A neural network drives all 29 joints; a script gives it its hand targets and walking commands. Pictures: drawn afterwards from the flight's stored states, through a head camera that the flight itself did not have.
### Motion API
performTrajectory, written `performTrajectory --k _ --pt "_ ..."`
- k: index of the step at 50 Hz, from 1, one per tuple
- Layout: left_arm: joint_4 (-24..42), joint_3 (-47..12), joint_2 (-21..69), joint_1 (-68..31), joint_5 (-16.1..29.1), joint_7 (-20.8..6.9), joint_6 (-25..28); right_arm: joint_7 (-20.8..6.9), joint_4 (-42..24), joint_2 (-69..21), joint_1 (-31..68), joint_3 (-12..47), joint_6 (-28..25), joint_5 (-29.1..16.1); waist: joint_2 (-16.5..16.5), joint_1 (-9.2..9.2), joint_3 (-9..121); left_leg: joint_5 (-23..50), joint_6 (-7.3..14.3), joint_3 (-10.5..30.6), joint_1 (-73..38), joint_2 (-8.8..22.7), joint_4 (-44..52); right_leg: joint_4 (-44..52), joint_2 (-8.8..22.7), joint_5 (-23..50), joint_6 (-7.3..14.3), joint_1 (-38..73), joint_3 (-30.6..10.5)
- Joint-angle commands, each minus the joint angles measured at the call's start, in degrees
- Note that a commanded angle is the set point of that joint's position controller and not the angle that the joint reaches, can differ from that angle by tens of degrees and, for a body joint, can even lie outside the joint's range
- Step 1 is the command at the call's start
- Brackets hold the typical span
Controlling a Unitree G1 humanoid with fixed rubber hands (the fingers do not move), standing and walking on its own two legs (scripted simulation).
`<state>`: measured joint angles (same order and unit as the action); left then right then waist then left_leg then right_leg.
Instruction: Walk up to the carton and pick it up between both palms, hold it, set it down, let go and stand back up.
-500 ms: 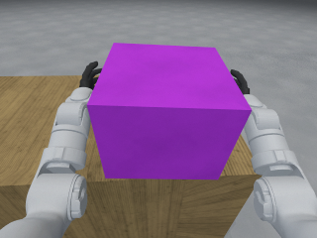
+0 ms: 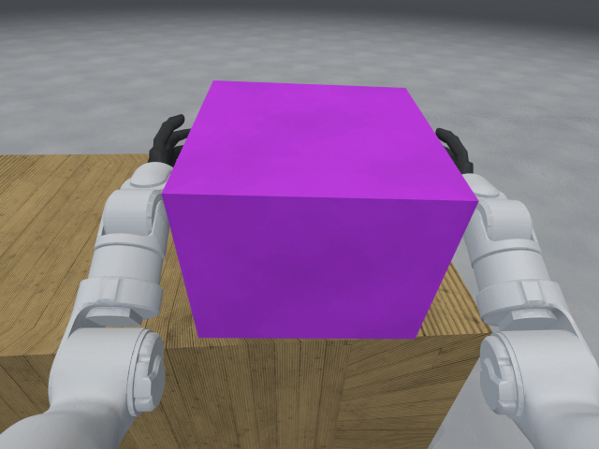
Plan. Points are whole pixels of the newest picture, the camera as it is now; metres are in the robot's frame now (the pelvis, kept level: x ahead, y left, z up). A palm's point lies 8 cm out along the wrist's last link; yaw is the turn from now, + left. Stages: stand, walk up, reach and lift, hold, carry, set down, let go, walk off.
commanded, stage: hold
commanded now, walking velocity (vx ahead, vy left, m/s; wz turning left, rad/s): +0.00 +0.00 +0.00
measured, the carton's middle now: (309, 203) +0.40 +0.01 +0.19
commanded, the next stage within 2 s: none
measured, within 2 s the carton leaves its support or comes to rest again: neither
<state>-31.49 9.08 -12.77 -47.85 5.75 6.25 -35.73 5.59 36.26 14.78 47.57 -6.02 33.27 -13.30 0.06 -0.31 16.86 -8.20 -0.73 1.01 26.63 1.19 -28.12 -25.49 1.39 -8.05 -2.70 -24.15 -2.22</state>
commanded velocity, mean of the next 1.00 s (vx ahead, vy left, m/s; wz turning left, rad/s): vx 0.00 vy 0.00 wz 0.00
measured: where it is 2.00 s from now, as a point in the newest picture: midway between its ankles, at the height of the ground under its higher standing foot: outside the picture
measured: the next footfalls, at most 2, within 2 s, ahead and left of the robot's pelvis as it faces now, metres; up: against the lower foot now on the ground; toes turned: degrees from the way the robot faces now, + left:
none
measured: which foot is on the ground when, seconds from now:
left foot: down 0.00-1.00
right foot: down 0.00-1.00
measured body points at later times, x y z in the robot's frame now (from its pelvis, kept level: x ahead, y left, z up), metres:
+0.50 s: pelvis +0.01 +0.00 +0.00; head -0.05 +0.00 +0.45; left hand +0.41 +0.19 +0.24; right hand +0.41 -0.19 +0.23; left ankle +0.06 +0.12 -0.73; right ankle +0.05 -0.15 -0.73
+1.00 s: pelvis +0.00 +0.00 +0.00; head -0.06 +0.01 +0.45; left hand +0.40 +0.20 +0.25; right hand +0.40 -0.19 +0.24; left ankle +0.06 +0.12 -0.73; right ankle +0.05 -0.15 -0.73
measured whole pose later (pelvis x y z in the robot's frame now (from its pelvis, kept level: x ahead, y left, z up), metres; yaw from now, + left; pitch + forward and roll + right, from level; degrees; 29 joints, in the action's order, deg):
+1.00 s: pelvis +0.00 +0.00 +0.00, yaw +0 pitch +6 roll -1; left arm -29.8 10.1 -12.3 -47.7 4.2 5.2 -37.9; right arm 5.6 35.2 15.0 47.6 -6.0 34.9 -13.4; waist 0.1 -0.1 17.0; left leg -8.0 -0.8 1.1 25.8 1.2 -27.4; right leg -25.2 1.4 -8.1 -2.7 -23.5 -2.2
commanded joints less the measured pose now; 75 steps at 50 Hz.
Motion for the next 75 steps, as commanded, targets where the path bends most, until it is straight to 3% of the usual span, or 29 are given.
performTrajectory --k 1,7,8,10,11,13,14,16,17,18,19,24,36,37,41,44,46,49,51,54,57,59,61,65,67,68,69,73,75 --pt "15.74 -18.86 43.17 -49.91 4.99 -12.63 1.29 -9.4 -19.05 -35.28 57.11 15.34 -3.19 -9.29 -3.99 4.42 25.09 -5.45 -0.56 3.0 -18.62 -1.49 11.51 8.25 -6.24 1.11 3.76 19.19 0.15" --pt "15.77 -17.69 42.32 -48.18 4.48 -12.4 0.96 -9.44 -17.88 -35.73 55.56 15.1 -2.61 -9.75 -4.28 4.09 23.43 -3.98 -0.66 3.34 -18.97 -1.54 11.46 8.52 -6.09 1.4 4.56 17.77 0.13" --pt "16.66 -17.77 42.54 -49.08 4.86 -12.31 1.34 -9.48 -20.46 -37.04 57.66 16.48 -3.06 -9.64 -2.01 3.19 26.39 -3.02 -0.26 2.82 -19.62 -1.74 11.15 8.8 -6.04 1.7 4.32 18.65 0.14" --pt "19.13 -19.12 43.67 -47.23 5.75 -12.14 1.29 -9.45 -23.08 -36.32 56.25 17.34 -2.92 -10.95 -4.4 3.29 29.48 -0.36 -0.63 3.02 -21.64 -1.61 10.3 7.75 -6.6 4.24 4.37 18.74 0.3" --pt "15.55 -18.32 42.98 -46.76 5.6 -12.47 0.88 -9.35 -21.44 -34.35 55.76 14.78 -2.39 -9.63 -2.45 4.9 25.91 -1.92 -0.73 3.23 -21.59 -1.82 10.74 9.31 -5.99 1.63 4.66 18.1 -0.04" --pt "19.06 -21.0 45.19 -48.19 6.83 -12.07 1.38 -9.08 -24.27 -34.23 56.65 16.85 -3.32 -10.49 -4.69 5.35 29.85 0.53 -1.24 3.66 -23.53 -0.88 9.94 7.82 -6.63 5.49 4.58 18.02 0.37" --pt "19.86 -19.61 43.15 -48.65 6.32 -11.89 1.38 -9.06 -23.13 -36.44 56.1 17.62 -3.01 -11.45 -3.68 3.97 29.35 1.81 -0.79 2.92 -22.44 -1.81 9.53 7.54 -6.57 6.38 4.3 18.91 0.67" --pt "17.74 -18.64 42.59 -48.82 5.51 -12.52 1.11 -9.14 -19.01 -36.04 54.52 16.18 -2.06 -9.88 -2.85 4.45 24.61 -3.97 -0.75 3.38 -20.06 -1.48 11.14 8.49 -6.26 1.24 4.38 17.68 0.06" --pt "23.0 -19.88 42.42 -49.82 6.46 -12.22 1.41 -8.86 -20.9 -36.55 53.17 16.89 -2.21 -10.54 -3.18 5.51 27.34 1.78 -0.96 2.78 -21.28 -1.98 9.46 8.2 -6.0 6.41 4.59 19.78 -0.32" --pt "21.85 -19.39 42.31 -47.63 6.49 -12.24 0.82 -8.75 -23.62 -37.0 54.44 18.72 -2.19 -12.09 -2.53 3.81 28.18 4.55 -0.96 2.19 -22.18 -2.55 8.79 7.8 -6.18 7.63 4.11 19.76 -0.22" --pt "18.08 -18.69 43.12 -46.75 5.53 -12.21 0.25 -8.69 -23.64 -35.26 56.85 17.64 -2.22 -12.02 -3.76 3.17 26.7 2.03 -0.79 2.64 -21.9 -2.23 9.26 8.64 -6.33 4.49 4.38 18.21 -0.32" --pt "21.51 -19.9 43.5 -43.67 6.38 -11.99 0.11 -8.13 -27.44 -34.79 55.12 18.38 -1.68 -13.21 -3.07 4.61 29.98 6.85 -1.45 2.93 -24.37 -2.7 7.76 8.82 -6.6 7.72 4.65 19.01 -0.31" --pt "20.22 -19.67 42.38 -44.51 6.53 -13.02 0.09 -7.86 -24.32 -36.02 52.73 18.02 -0.76 -11.87 -2.21 5.11 27.52 4.5 -1.32 2.88 -22.95 -2.57 8.23 8.69 -6.29 6.99 4.42 19.64 -0.44" --pt "21.18 -18.55 41.48 -47.65 5.91 -12.99 0.17 -8.02 -21.21 -34.45 53.28 16.11 -0.89 -11.58 -4.18 5.23 25.72 3.67 -1.4 2.6 -22.28 -2.51 8.84 8.63 -5.82 6.15 4.68 19.21 -0.5" --pt "18.85 -17.82 42.72 -44.65 4.92 -13.39 -0.2 -8.45 -23.77 -35.24 55.77 17.62 -1.62 -11.99 -1.81 3.42 27.17 0.89 -0.39 2.57 -20.96 -1.73 9.97 8.15 -6.22 4.82 4.02 19.66 -0.31" --pt "17.52 -17.19 42.15 -45.26 4.31 -13.49 -0.07 -8.59 -21.16 -34.47 55.09 16.43 -1.54 -10.88 -1.84 4.42 24.72 0.39 -0.66 2.2 -21.15 -1.88 9.99 9.11 -6.16 3.9 4.23 19.25 -0.47" --pt "13.43 -17.0 42.11 -47.53 4.39 -13.99 -0.42 -8.72 -18.42 -34.04 57.43 14.3 -1.93 -9.72 -2.0 4.52 21.0 -5.98 0.01 2.95 -19.56 -1.62 11.97 10.17 -5.22 -1.53 4.03 16.87 -0.55" --pt "19.23 -19.19 42.77 -49.98 6.34 -13.44 1.09 -8.81 -19.67 -36.01 55.16 15.52 -2.04 -10.07 -3.41 5.03 26.72 -1.38 -0.66 2.65 -21.24 -1.95 10.05 8.59 -5.35 3.3 4.21 19.45 -0.53" --pt "15.34 -17.08 42.78 -44.31 4.53 -13.79 0.35 -9.03 -22.18 -35.93 55.91 16.92 -2.16 -10.3 -2.21 3.08 24.27 -1.28 0.17 2.31 -20.2 -2.06 10.12 8.96 -5.67 2.41 4.23 19.21 -0.42" --pt "16.44 -17.77 42.42 -47.58 5.04 -13.79 0.79 -9.09 -20.72 -36.01 57.31 16.29 -2.75 -9.56 -0.94 4.07 25.34 -3.41 0.04 2.43 -19.25 -1.77 10.96 9.0 -5.97 1.58 4.29 19.56 -0.56" --pt "17.29 -17.71 41.05 -49.92 4.92 -13.33 1.06 -9.45 -15.48 -34.5 52.55 14.12 -1.73 -9.32 -5.51 4.93 22.76 -6.34 -0.48 3.37 -19.7 -0.99 11.9 8.58 -5.63 -0.17 4.44 17.44 -0.39" --pt "15.4 -15.94 41.03 -48.02 4.41 -13.43 0.65 -9.52 -17.79 -35.09 55.01 15.42 -1.91 -9.56 -1.11 2.87 23.91 -5.75 0.33 2.47 -19.24 -1.58 11.85 9.26 -5.61 -0.55 3.76 17.51 -0.05" --pt "14.34 -16.44 40.53 -46.39 4.94 -13.85 0.48 -9.03 -19.52 -35.33 55.18 16.23 -2.16 -10.24 0.4 3.64 23.14 -3.63 0.48 2.21 -19.58 -2.28 10.6 9.81 -5.26 0.35 3.8 18.49 -1.01" --pt "18.7 -19.62 42.8 -48.48 5.3 -13.52 0.79 -9.14 -19.32 -35.02 54.09 14.66 -2.46 -10.02 -5.02 5.83 25.93 -3.06 -0.93 3.33 -21.64 -1.17 11.0 8.34 -6.0 2.95 4.53 18.22 -0.07" --pt "16.78 -16.39 40.92 -46.76 4.74 -13.39 0.56 -9.09 -20.06 -35.22 54.42 16.14 -1.89 -10.46 -1.46 3.13 24.76 -2.21 -0.03 2.11 -20.11 -2.38 10.34 9.03 -5.65 1.72 4.27 19.77 -0.69" --pt "20.08 -17.03 41.25 -45.4 5.22 -13.46 0.69 -8.61 -22.62 -37.76 54.09 18.14 -2.21 -11.54 -0.12 2.94 28.51 3.86 0.28 1.82 -22.44 -2.64 8.73 8.79 -5.84 6.57 4.05 20.74 -0.78" --pt "15.0 -15.75 40.58 -44.91 3.54 -13.68 0.19 -8.67 -19.24 -35.1 53.24 16.65 -1.51 -10.85 -1.4 3.31 23.0 -1.11 0.04 2.03 -21.15 -2.26 10.39 9.32 -5.79 1.88 3.96 18.52 -0.43" --pt "18.5 -18.84 42.28 -46.09 5.2 -13.12 0.51 -8.76 -21.74 -36.57 53.99 17.53 -2.0 -11.75 -3.95 4.32 27.44 0.59 -0.88 3.09 -23.02 -1.95 9.83 8.74 -6.22 4.53 4.67 18.71 -0.58" --pt "16.56 -16.84 41.05 -45.4 4.74 -13.1 0.23 -8.68 -21.62 -35.01 54.28 17.11 -1.39 -11.18 -0.65 3.18 24.41 0.29 -0.44 2.03 -21.09 -2.81 9.53 9.25 -6.09 2.83 4.22 18.91 -0.41"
